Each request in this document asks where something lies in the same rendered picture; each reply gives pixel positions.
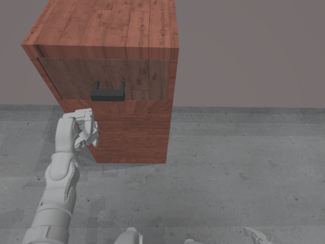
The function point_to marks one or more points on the robot right hand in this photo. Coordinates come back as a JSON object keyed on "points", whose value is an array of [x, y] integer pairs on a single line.
{"points": [[256, 236]]}

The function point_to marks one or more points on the robot left hand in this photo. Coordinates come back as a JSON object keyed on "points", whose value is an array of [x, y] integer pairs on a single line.
{"points": [[68, 130]]}

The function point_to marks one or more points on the robot left forearm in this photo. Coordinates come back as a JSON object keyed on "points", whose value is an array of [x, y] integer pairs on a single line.
{"points": [[55, 210]]}

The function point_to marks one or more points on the left robot thigh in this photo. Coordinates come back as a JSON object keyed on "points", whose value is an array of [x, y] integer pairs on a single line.
{"points": [[130, 237]]}

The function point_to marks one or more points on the drawer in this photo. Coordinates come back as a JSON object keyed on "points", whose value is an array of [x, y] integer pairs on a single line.
{"points": [[74, 78]]}

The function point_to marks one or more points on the robot left shin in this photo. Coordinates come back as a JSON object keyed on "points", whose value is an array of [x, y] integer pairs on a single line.
{"points": [[131, 229]]}

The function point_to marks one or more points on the handle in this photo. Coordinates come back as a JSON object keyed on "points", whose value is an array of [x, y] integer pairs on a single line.
{"points": [[116, 95]]}

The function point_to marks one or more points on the cabinet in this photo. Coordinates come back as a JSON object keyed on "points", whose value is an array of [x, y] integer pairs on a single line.
{"points": [[133, 131]]}

